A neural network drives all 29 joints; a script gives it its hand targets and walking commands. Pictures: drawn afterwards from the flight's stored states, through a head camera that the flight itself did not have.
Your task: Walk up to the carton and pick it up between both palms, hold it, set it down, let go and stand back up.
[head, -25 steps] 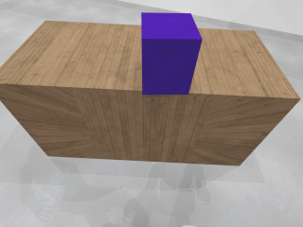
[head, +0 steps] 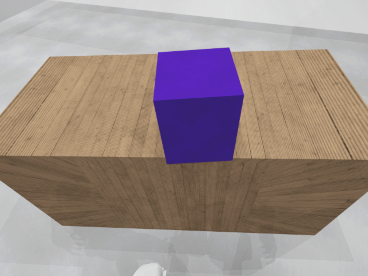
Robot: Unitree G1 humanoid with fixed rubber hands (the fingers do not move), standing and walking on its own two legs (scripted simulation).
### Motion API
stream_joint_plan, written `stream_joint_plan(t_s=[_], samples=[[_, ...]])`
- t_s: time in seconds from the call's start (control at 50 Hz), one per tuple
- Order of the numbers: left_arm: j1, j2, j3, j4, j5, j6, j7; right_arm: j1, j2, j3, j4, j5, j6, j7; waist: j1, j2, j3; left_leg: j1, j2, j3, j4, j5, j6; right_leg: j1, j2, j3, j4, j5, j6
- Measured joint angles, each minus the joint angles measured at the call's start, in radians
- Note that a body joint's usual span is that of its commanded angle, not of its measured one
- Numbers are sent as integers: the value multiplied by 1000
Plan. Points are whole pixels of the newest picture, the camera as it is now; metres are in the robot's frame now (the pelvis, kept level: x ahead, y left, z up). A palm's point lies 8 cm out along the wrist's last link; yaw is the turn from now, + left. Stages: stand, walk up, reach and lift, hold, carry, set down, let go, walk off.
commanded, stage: walk up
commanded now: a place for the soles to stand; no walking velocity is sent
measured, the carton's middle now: (196, 108) +0.56 -0.01 +0.03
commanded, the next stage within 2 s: none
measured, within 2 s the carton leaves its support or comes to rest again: neither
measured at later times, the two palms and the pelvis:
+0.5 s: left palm out of the picture +0.09 +0.29 -0.14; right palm out of the picture +0.14 -0.20 -0.14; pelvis +0.04 +0.04 -0.02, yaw -2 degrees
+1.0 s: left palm out of the picture +0.11 +0.28 -0.13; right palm out of the picture +0.02 -0.24 -0.12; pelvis +0.06 +0.01 +0.00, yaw -3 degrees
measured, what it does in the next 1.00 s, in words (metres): steps on the spot: left foot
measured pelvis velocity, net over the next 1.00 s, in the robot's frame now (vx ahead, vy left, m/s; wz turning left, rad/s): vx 0.06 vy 0.01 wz -0.05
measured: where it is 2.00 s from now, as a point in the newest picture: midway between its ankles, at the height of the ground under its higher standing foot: outside the picture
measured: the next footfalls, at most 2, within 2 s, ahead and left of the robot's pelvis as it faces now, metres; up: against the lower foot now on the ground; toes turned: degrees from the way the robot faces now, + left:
left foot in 0.16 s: +0.16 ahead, +0.16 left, +0.00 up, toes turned +4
right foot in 1.16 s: +0.15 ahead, -0.18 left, +0.00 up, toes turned -4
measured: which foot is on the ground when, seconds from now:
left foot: up 0.00-0.14, down 0.16-1.00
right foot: down 0.00-0.82, up 0.84-1.00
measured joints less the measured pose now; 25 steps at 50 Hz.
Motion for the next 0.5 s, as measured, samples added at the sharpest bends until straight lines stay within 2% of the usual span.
stream_joint_plan(t_s=[0.06, 0.12, 0.16, 0.18, 0.22, 0.26, 0.28, 0.36, 0.5], samples=[[39, 0, -6, 39, -1, 6, -4, -58, 10, 4, -9, 8, 0, -8, 10, -2, 2, -13, 10, -15, -144, 96, -4, 27, -3, 6, -25, -7, 12], [45, 6, -19, 60, -2, 24, -11, -111, 31, 20, -8, 20, 1, -23, 20, -2, 13, 35, 8, 13, -332, 168, -3, 25, -1, 8, 25, -51, 24], [40, 12, -28, 65, -4, 36, -15, -136, 41, 30, -5, 25, -2, -32, 26, 4, 18, 99, -5, 40, -464, 258, 13, 12, 2, 5, 96, -102, 36], [37, 20, -32, 66, -4, 42, -16, -146, 47, 33, -2, 24, -3, -35, 26, 3, 16, 131, -5, 44, -502, 219, 25, 0, 2, 3, 140, -133, 43], [10, 38, -36, 69, -9, 57, -10, -171, 69, 41, 3, 32, 2, -39, 28, -24, 20, 136, -18, 51, -485, 114, 31, -34, -6, 28, 228, -189, 42], [-18, 45, -37, 69, -14, 81, 3, -195, 84, 51, 8, 50, 19, -43, 33, -42, 18, 133, -17, 58, -464, 93, 32, -56, 6, 55, 273, -281, 34], [-30, 43, -38, 69, -14, 89, 7, -208, 87, 54, 9, 54, 28, -44, 34, -44, 15, 134, -15, 62, -461, 96, 32, -61, 9, 57, 268, -288, 30], [-73, 33, -44, 71, -17, 86, 6, -249, 74, 61, 16, 60, 48, -41, 23, -28, 5, 131, -7, 63, -463, 100, 34, -50, 17, 55, 193, -114, 47], [-95, 47, -45, 84, -24, 66, -7, -243, 30, 59, 68, 62, 43, -31, 5, -3, -28, 143, 6, 68, -527, 133, 29, -36, 33, 59, 116, -92, 50]])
